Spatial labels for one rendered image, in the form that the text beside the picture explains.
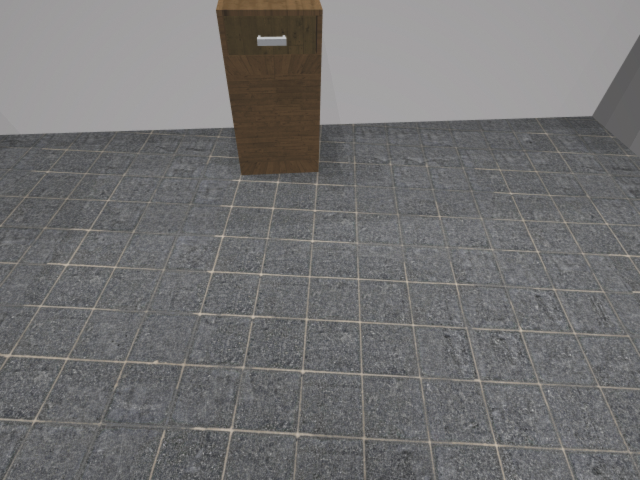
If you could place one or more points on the drawer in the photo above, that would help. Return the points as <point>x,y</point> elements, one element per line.
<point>242,33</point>

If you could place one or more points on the handle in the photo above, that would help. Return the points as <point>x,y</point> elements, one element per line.
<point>271,41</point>

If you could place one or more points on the cabinet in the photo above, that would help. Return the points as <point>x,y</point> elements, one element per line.
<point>275,99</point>

